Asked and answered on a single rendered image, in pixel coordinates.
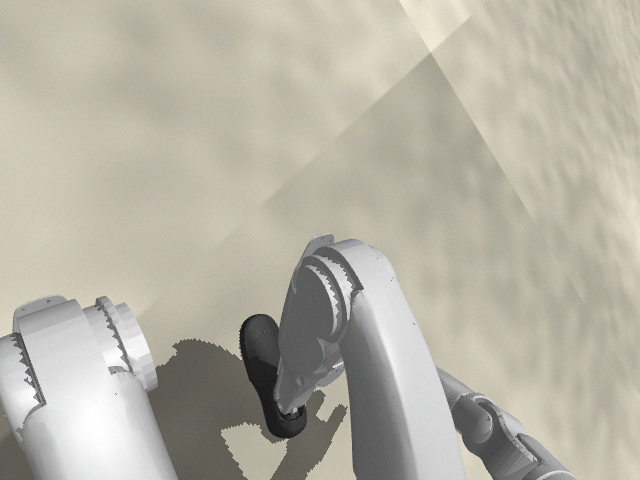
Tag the right robot hand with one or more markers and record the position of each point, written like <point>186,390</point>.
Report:
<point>453,388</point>

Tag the right robot arm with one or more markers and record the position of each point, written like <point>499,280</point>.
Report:
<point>501,442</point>

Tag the right robot foot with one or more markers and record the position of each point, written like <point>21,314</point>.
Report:
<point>261,355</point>

